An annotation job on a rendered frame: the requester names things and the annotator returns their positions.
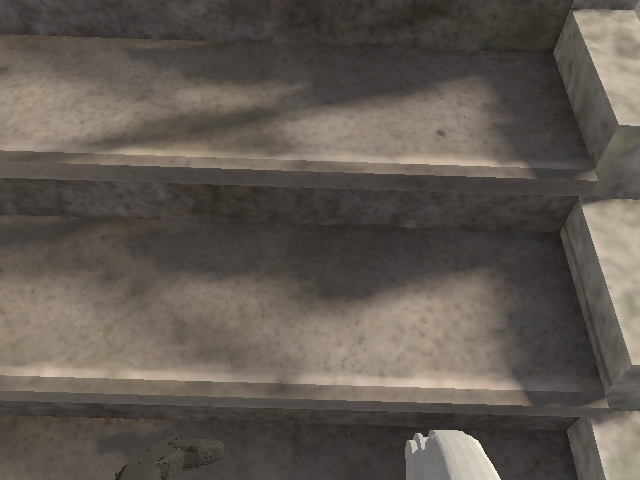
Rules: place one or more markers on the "robot left hand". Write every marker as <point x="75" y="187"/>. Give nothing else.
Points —
<point x="169" y="457"/>

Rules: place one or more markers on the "right robot thigh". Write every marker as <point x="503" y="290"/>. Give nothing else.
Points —
<point x="447" y="455"/>

